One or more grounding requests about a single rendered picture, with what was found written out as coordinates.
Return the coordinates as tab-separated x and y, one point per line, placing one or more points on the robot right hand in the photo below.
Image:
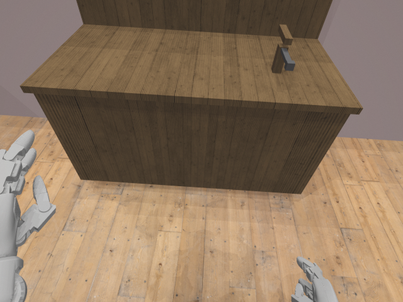
321	290

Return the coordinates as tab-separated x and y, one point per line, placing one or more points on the tap lever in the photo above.
289	64

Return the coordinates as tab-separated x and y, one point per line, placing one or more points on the robot left hand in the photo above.
14	164

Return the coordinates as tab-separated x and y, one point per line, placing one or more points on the robot left forearm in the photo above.
13	287

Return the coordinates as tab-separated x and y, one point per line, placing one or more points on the counter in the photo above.
194	93

